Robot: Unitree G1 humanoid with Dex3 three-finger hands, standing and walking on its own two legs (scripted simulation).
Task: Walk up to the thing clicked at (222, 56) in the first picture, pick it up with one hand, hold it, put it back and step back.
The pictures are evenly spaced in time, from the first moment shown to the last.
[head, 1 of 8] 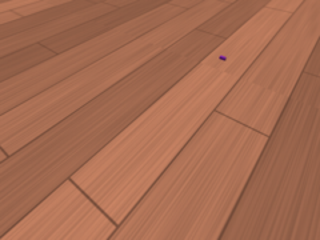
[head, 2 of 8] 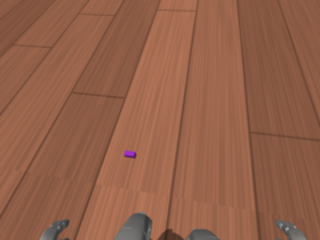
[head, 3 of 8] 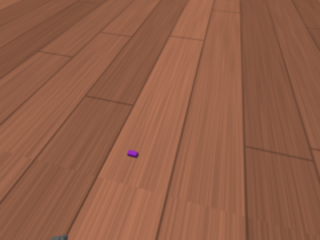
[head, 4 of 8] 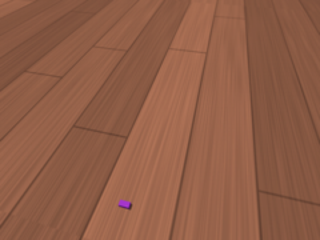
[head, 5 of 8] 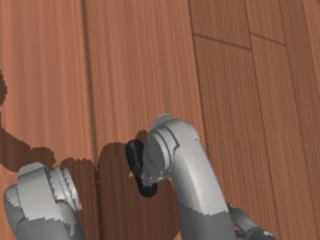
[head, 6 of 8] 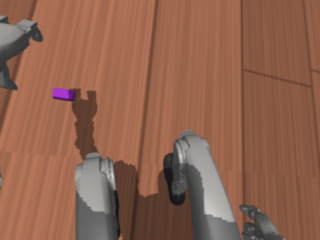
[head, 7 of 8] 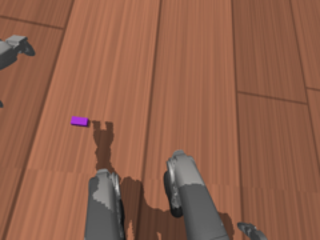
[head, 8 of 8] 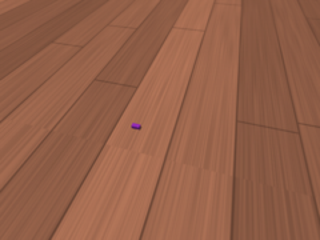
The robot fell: no
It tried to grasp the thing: yes
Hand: left
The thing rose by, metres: 0.00
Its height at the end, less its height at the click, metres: +0.00
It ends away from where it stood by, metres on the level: 0.00
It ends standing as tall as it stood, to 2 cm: yes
